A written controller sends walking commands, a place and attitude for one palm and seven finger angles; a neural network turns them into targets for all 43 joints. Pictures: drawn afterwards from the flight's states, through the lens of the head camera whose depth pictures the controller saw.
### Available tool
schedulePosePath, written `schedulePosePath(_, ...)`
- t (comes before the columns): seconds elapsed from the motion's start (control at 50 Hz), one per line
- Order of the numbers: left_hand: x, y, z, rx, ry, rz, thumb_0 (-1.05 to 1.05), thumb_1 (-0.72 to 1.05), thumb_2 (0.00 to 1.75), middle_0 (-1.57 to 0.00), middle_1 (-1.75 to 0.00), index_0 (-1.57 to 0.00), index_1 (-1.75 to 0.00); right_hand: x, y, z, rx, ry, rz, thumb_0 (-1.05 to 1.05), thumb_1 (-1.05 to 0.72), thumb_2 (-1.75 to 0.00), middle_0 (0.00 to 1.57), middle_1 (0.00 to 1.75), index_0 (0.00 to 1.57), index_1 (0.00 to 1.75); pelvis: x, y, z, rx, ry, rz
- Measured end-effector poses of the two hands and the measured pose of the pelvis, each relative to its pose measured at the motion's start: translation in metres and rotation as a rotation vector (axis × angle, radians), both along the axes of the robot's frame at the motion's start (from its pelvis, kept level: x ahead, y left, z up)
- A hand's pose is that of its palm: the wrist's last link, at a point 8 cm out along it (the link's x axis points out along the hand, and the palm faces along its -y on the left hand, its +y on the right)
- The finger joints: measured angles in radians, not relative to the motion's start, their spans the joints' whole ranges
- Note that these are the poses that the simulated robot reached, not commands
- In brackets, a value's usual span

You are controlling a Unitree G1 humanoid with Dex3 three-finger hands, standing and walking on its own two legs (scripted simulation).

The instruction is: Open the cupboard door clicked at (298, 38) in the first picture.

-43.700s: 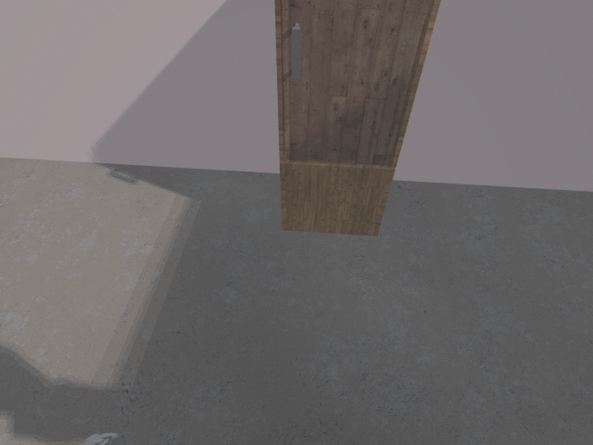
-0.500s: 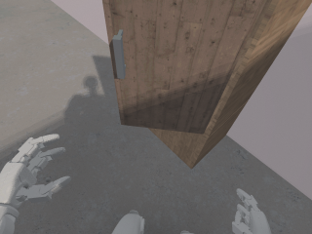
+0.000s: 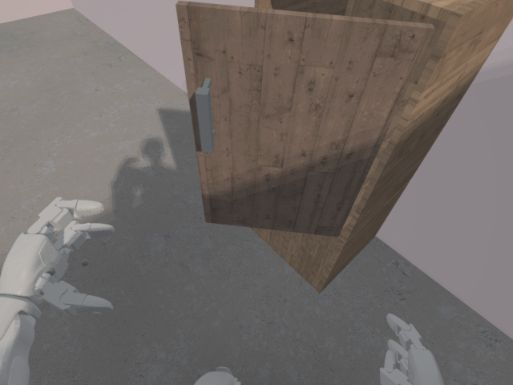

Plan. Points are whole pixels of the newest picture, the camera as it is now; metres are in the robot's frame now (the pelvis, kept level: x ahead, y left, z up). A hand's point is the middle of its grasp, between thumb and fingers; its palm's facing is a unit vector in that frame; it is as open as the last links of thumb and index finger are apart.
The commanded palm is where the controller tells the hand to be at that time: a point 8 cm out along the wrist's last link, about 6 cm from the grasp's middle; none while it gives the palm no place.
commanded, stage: raise the hand with hooked fingers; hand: left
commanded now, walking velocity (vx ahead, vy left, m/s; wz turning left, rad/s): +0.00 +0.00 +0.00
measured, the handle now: (207, 116) +0.57 +0.15 +0.10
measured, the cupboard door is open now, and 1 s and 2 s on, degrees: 41 41 41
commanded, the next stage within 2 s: move the hooked fingers beside the handle in 0.84 s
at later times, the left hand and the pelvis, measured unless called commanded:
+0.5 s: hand (85, 218) +0.30 +0.26 +0.12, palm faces +0.00 -1.00 -0.04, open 14.0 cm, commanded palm +0.26 +0.31 +0.12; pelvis +0.00 -0.01 +0.02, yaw +0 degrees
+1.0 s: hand (101, 218) +0.30 +0.24 +0.12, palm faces +0.02 -1.00 -0.02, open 14.0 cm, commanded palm +0.28 +0.30 +0.12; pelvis +0.01 -0.03 +0.02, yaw +0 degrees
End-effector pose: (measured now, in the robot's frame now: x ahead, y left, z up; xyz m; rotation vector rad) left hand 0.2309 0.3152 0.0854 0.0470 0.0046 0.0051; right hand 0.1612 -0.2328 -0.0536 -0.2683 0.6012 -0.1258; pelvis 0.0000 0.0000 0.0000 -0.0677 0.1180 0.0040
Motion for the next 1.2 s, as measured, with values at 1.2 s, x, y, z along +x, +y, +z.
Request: schedulePosePath(1.2,0.075,-0.018,0.033,-0.049,-0.006,0.003,-0.01,-0.50,0.30,-0.30,-1.20,-0.30,-1.20,-0.014,-0.043,-0.003,-0.009,0.112,-0.068,0.01,-0.91,-0.90,0.21,0.30,0.21,0.30,0.005,-0.026,0.016,0.031,-0.026,0.000)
